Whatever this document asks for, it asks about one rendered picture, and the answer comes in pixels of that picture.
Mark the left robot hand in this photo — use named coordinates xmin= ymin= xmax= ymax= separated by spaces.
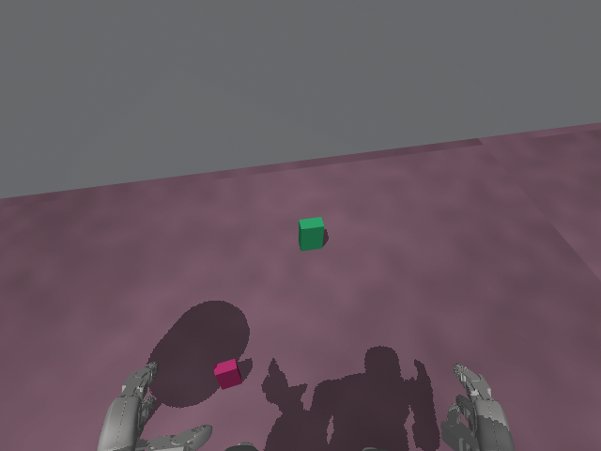
xmin=97 ymin=362 xmax=212 ymax=451

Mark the right robot hand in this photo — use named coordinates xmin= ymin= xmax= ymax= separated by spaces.
xmin=440 ymin=364 xmax=515 ymax=451

